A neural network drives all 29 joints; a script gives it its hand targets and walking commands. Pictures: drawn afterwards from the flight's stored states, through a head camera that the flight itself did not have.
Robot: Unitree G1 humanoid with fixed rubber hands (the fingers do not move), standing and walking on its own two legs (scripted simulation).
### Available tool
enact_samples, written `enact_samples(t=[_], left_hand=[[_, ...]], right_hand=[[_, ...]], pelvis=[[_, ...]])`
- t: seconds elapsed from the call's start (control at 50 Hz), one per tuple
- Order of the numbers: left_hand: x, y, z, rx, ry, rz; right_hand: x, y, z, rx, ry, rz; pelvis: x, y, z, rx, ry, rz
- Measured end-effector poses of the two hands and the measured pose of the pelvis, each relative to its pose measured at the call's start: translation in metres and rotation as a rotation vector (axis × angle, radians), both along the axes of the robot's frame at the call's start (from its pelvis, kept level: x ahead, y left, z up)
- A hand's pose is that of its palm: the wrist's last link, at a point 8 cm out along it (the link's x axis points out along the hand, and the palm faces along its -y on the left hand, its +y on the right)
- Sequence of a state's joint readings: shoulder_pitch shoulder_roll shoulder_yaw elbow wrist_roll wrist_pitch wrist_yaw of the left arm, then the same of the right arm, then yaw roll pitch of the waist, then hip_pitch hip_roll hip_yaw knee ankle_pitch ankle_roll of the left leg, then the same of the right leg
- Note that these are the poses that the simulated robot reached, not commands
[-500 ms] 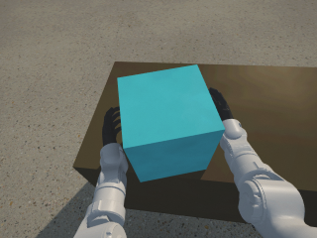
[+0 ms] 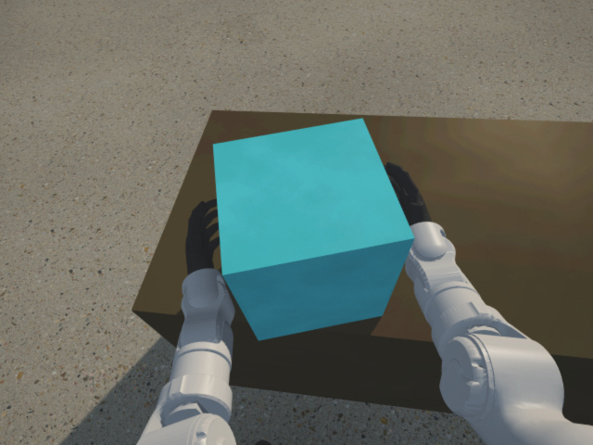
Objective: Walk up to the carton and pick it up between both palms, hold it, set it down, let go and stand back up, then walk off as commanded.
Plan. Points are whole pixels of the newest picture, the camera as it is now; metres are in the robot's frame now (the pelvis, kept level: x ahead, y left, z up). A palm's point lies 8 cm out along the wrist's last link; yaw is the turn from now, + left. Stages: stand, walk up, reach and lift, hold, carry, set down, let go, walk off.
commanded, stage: reach and lift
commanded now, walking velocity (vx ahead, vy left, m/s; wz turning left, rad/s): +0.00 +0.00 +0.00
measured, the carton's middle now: (306, 238) +0.42 +0.07 +0.01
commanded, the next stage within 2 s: none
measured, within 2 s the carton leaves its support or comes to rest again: leaves its support in 0.30 s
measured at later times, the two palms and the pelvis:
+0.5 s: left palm (197, 270) +0.33 +0.21 +0.04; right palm (412, 224) +0.43 -0.08 +0.05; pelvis -0.01 +0.00 +0.00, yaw +0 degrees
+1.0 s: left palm (194, 274) +0.33 +0.21 +0.04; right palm (410, 228) +0.42 -0.08 +0.05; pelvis -0.01 +0.00 +0.00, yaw +0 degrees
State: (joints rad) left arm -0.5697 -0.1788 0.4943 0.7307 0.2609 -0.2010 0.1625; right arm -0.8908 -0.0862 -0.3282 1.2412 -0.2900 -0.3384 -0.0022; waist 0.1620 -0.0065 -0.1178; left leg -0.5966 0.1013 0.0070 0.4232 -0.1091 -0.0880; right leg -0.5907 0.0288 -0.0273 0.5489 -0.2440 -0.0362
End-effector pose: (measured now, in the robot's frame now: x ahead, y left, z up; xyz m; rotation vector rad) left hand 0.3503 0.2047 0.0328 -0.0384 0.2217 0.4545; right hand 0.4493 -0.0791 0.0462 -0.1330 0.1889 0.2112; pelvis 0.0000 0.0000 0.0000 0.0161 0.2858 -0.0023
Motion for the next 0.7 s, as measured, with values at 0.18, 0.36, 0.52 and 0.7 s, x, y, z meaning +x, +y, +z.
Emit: enact_samples(t=[0.18,0.36,0.52,0.7], left_hand=[[-0.001,0.000,0.000,0.002,-0.011,0.000],[-0.009,0.000,0.003,0.011,-0.057,0.002],[-0.018,0.001,0.005,0.019,-0.096,0.001],[-0.022,0.002,0.004,0.018,-0.096,0.002]], right_hand=[[-0.002,0.000,0.000,0.003,-0.018,-0.002],[-0.010,0.000,0.005,0.005,-0.081,0.000],[-0.021,0.001,0.008,0.001,-0.126,-0.002],[-0.024,0.002,0.008,-0.008,-0.130,0.001]], pelvis=[[-0.001,0.000,0.000,0.000,0.000,0.000],[-0.005,0.001,0.000,-0.001,-0.007,0.000],[-0.012,0.002,0.000,-0.003,-0.014,-0.001],[-0.015,0.003,0.000,-0.004,-0.016,-0.001]])
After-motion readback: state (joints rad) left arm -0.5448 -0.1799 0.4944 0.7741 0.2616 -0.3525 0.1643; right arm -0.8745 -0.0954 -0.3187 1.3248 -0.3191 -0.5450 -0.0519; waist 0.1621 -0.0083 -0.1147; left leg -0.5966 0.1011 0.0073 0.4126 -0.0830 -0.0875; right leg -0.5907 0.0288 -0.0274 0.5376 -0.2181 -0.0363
